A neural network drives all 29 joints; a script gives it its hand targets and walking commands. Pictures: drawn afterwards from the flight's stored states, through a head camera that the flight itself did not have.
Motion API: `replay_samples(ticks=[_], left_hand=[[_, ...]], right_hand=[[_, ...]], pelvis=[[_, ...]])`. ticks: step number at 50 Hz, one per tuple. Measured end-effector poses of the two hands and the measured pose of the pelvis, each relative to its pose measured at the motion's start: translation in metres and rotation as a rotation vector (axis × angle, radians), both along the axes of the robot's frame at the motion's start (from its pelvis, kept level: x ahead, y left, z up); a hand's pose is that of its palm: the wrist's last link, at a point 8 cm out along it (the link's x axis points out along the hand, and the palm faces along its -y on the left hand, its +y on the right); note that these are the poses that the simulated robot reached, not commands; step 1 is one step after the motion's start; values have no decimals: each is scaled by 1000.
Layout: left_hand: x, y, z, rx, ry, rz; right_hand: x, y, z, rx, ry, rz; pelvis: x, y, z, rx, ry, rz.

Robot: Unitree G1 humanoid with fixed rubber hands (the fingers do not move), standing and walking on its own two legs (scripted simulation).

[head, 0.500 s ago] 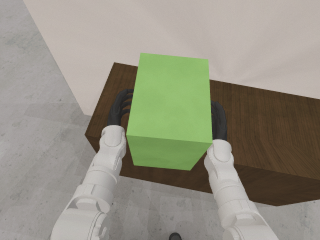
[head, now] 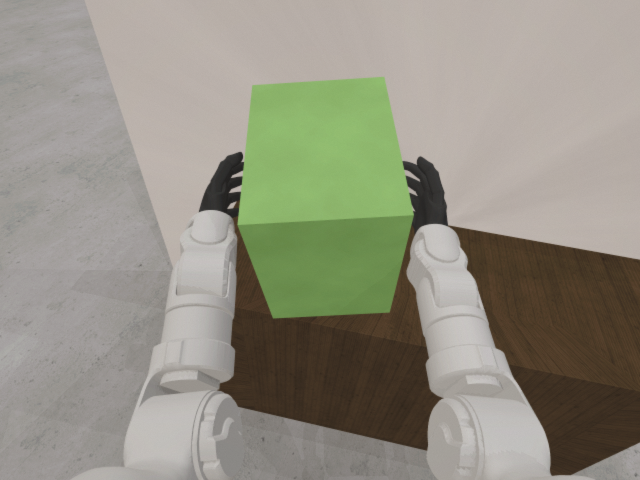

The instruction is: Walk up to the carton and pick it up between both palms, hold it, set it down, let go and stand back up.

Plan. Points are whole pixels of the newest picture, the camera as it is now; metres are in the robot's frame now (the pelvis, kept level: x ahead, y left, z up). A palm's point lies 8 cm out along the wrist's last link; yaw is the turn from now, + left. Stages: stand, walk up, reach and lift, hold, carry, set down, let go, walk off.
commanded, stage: reach and lift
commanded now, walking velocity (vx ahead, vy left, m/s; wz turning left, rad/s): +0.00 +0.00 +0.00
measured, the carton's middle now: (325, 205) +0.42 -0.04 +0.12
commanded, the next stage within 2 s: hold in 1.26 s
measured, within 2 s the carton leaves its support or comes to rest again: neither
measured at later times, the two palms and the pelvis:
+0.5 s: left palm (244, 217) +0.41 +0.07 +0.12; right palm (440, 239) +0.37 -0.19 +0.11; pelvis +0.02 -0.04 +0.00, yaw -1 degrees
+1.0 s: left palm (217, 199) +0.39 +0.10 +0.16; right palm (425, 229) +0.36 -0.16 +0.13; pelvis +0.03 +0.00 +0.00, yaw +0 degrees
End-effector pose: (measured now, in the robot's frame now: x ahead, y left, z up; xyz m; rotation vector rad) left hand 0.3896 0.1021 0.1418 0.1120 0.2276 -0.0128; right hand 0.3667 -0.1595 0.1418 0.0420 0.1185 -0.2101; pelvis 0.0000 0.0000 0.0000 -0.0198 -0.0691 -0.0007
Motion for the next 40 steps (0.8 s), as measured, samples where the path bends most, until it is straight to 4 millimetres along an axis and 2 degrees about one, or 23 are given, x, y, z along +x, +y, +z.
replay_samples(ticks=[4, 8, 15, 19, 24, 28, 34, 40], left_hand=[[-4, -9, -15, -4, 14, 0], [3, -22, -26, -3, 5, -28], [15, -41, -40, -12, 3, -44], [18, -43, -36, -16, -32, -50], [19, -33, -28, -29, -52, -41], [15, -17, -16, -25, -87, -18], [9, 9, -9, -14, -81, 19], [8, 16, 8, 17, -117, 24]], right_hand=[[-8, -8, -25, -14, 19, -10], [-9, -20, -39, -26, 41, -38], [-4, -37, -50, -33, 51, -74], [-5, -38, -47, -23, 22, -93], [-2, -29, -36, -1, 4, -84], [1, -14, -23, 9, -26, -59], [6, 11, -17, 6, -13, -18], [6, 18, -9, 12, -40, -13]], pelvis=[[-5, -9, 1, 5, 13, 1], [-10, -17, 1, 10, 35, -3], [-5, -29, 0, 13, 94, -17], [4, -34, 1, 14, 117, -23], [14, -36, 1, 11, 109, -17], [21, -34, 1, 7, 78, -4], [26, -26, 1, 2, 43, 21], [28, -14, 1, -4, 32, 30]])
